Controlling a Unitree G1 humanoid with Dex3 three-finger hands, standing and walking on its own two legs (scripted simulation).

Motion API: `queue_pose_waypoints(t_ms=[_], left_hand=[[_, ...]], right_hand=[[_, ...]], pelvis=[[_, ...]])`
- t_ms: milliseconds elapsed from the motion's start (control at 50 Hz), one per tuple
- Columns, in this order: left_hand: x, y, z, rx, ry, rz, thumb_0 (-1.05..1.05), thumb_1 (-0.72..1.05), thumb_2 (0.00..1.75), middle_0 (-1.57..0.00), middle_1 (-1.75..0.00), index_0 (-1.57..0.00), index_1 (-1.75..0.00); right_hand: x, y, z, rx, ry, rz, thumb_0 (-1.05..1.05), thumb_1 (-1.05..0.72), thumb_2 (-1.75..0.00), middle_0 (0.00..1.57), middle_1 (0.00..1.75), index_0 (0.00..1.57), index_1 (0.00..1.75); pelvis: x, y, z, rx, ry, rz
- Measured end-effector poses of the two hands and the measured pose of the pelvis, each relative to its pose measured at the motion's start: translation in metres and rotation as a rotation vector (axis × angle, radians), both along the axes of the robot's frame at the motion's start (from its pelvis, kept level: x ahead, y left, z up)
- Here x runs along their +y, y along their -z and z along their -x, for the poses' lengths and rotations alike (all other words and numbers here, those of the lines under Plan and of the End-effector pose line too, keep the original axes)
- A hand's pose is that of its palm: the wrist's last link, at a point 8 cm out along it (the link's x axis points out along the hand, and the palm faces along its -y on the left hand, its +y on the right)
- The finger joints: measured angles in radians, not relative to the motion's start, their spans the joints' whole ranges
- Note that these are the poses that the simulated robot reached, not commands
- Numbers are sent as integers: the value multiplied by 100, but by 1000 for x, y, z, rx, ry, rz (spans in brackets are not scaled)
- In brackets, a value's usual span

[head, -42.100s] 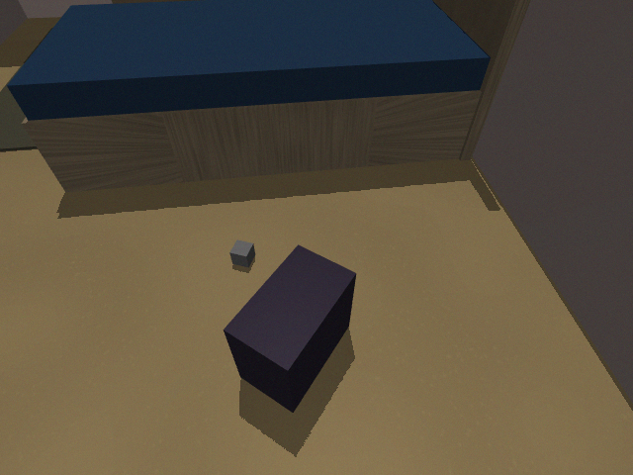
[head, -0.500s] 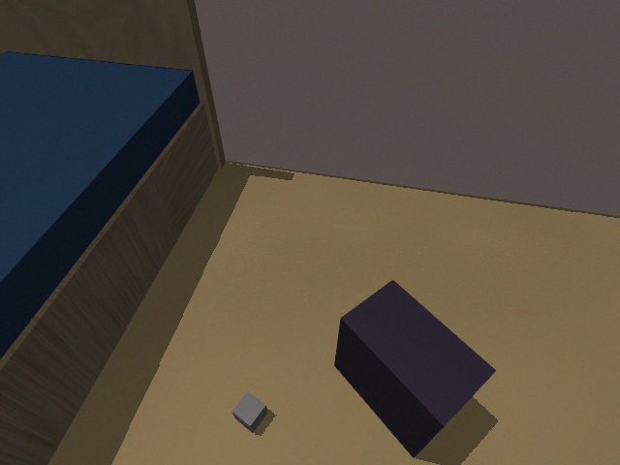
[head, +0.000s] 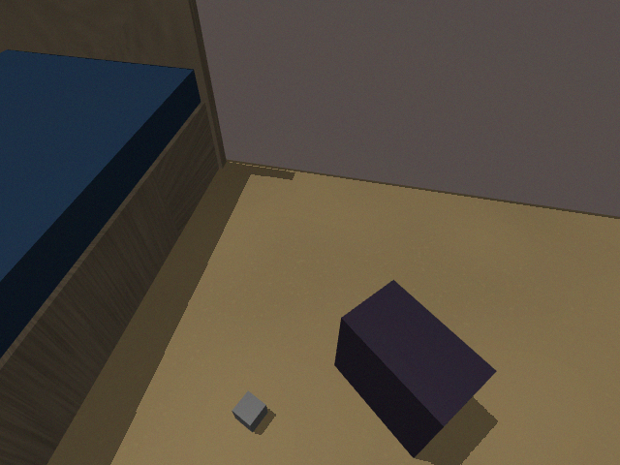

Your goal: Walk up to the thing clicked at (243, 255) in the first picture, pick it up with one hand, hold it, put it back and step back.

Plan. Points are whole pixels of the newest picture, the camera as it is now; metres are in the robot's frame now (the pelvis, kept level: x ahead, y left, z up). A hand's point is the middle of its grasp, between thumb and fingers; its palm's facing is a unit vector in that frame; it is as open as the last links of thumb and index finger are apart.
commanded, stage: rise first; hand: left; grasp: from above
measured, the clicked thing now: (250, 411) +0.43 +0.19 -0.75
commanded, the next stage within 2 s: none
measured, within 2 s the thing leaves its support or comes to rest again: neither
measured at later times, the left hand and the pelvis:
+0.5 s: hand out of the picture +0.14 +0.25 -0.20, palm faces -0.07 -0.90 -0.43, open 12.0 cm; pelvis -0.02 -0.01 -0.04, yaw -1 degrees
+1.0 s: hand out of the picture +0.12 +0.27 -0.26, palm faces -0.14 -0.78 -0.61, open 14.0 cm; pelvis -0.02 -0.01 -0.11, yaw +0 degrees
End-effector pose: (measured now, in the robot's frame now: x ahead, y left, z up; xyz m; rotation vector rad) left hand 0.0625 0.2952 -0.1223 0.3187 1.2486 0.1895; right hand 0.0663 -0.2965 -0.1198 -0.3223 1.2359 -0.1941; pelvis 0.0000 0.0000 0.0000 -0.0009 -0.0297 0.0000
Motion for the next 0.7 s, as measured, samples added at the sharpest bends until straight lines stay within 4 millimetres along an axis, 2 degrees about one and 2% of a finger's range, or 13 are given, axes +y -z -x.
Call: queue_pose_waypoints(t_ms=[120, 200, 280, 360, 440, 540, 700], left_hand=[[0, -1, -1, -13, -13, -1, 0, 89, 90, -20, -31, -20, -31], [-6, 4, -32, -98, -44, 6, 1, 81, 90, -20, -40, -20, -41], [-6, 13, -69, -138, -7, 7, 1, 62, 90, -18, -58, -19, -58], [-5, 16, -86, -147, 44, -24, 0, 37, 91, -15, -77, -18, -75], [-5, 22, -83, -80, 68, -70, 0, 9, 92, -15, -88, -17, -86], [-3, 41, -69, -22, 50, -115, 0, -24, 93, -14, -98, -16, -96], [1, 65, -55, -43, 44, -178, 0, -49, 97, -11, -106, -13, -106]], right_hand=[[1, 0, -1, -14, 8, -2, 1, -90, -90, 20, 30, 20, 30], [13, 2, -8, -104, -2, -18, 1, -90, -90, 20, 29, 20, 30], [24, 7, -6, -133, 9, -40, 1, -92, -91, 20, 29, 20, 30], [29, 13, 4, -145, 43, -59, 1, -96, -91, 20, 30, 20, 30], [31, 18, 7, -158, 52, -73, 1, -97, -92, 20, 30, 20, 30], [30, 28, -4, -213, 24, -69, 1, -97, -92, 20, 30, 20, 30], [32, 47, -34, -287, -38, -48, 1, -94, -91, 20, 30, 20, 30]], pelvis=[[0, 1, 0, 12, -1, 0], [-2, 7, 11, 61, -5, 4], [-6, 16, 19, 127, 2, 8], [-8, 23, 18, 162, 15, 10], [-6, 30, 16, 185, 14, 15], [-6, 45, 18, 232, 16, 17], [-8, 73, 23, 290, 9, 21]])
